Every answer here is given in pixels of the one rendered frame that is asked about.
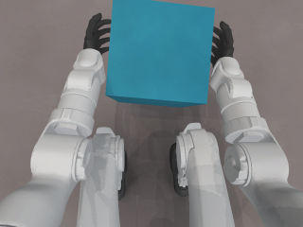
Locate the robot right shin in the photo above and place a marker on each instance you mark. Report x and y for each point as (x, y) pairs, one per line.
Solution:
(182, 176)

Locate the right robot hand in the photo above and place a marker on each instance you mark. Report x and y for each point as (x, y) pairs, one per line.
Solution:
(224, 44)

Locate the robot left forearm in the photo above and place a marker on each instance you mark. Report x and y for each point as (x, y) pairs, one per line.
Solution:
(79, 99)

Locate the right robot upper arm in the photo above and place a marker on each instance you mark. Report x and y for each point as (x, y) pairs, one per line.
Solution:
(260, 170)

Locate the left robot foot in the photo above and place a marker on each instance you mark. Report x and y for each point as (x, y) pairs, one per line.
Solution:
(121, 192)

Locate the left robot upper arm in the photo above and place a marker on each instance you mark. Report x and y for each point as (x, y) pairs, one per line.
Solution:
(59, 162)

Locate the carton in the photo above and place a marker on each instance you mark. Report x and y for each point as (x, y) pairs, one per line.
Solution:
(159, 53)

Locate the left robot hand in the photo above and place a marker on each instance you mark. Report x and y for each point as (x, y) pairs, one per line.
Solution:
(92, 38)

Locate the robot right forearm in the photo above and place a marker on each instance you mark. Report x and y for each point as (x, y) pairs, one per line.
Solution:
(234, 94)

